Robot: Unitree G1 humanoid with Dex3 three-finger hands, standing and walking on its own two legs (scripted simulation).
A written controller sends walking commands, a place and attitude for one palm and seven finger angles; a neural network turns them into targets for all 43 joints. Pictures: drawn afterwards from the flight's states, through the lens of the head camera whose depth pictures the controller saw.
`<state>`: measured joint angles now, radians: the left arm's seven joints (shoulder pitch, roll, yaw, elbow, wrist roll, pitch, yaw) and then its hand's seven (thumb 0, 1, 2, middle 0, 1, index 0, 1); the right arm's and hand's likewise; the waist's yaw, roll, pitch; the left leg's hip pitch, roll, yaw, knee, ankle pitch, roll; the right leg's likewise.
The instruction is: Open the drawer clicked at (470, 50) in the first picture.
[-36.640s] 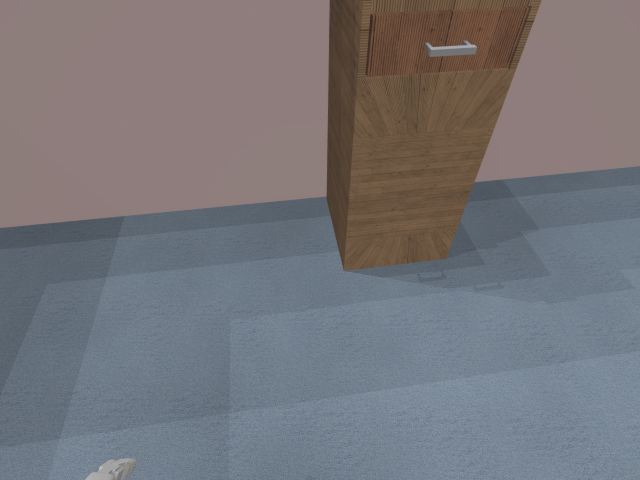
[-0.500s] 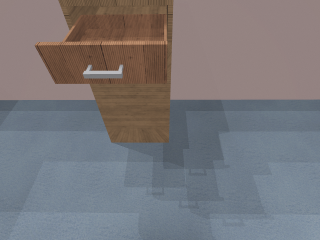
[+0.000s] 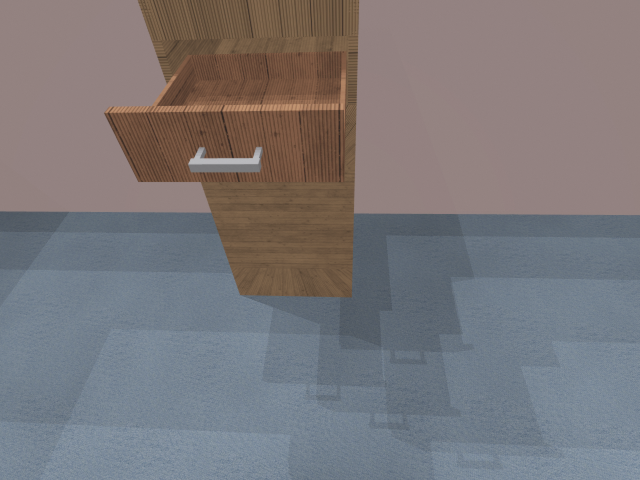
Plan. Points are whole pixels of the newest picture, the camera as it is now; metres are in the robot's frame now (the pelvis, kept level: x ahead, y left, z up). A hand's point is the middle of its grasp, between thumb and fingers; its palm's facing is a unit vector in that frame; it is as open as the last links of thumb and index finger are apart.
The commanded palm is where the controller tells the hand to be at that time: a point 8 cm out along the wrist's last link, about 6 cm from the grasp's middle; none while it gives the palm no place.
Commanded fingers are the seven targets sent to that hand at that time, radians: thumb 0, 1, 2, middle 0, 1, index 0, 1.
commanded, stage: let the arm hang, fingers relaxed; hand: left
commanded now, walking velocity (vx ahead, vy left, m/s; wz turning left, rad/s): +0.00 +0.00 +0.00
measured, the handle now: (227, 158) +0.58 +0.19 +0.10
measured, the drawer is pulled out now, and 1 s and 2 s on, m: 0.29 0.29 0.29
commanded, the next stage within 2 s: look to check the result in 0.28 s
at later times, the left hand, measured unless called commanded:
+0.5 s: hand out of the picture +0.06 +0.18 -0.17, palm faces -0.01 -0.97 -0.23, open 7.4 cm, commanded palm none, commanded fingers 0.00 0.90 0.90 -0.20 -0.30 -0.20 -0.30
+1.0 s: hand out of the picture +0.04 +0.18 -0.17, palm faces +0.01 -0.98 -0.21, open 7.4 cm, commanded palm none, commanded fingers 0.00 0.90 0.90 -0.20 -0.30 -0.20 -0.30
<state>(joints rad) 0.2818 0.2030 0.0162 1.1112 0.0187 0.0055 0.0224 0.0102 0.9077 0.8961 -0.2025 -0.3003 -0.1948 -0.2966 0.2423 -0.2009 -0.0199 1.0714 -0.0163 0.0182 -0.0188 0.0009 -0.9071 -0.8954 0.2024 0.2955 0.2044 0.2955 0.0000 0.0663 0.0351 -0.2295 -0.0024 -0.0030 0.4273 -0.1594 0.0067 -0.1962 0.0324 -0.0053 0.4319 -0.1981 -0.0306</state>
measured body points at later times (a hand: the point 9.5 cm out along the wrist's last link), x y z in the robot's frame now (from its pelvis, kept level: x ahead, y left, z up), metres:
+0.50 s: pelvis +0.02 -0.01 +0.00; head +0.04 -0.02 +0.45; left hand +0.06 +0.23 -0.15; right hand +0.00 -0.23 -0.16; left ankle +0.05 +0.12 -0.74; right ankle +0.02 -0.10 -0.74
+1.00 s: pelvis +0.03 +0.00 +0.00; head +0.05 -0.01 +0.45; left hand +0.05 +0.23 -0.15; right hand +0.05 -0.23 -0.16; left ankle +0.05 +0.12 -0.74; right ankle +0.03 -0.10 -0.74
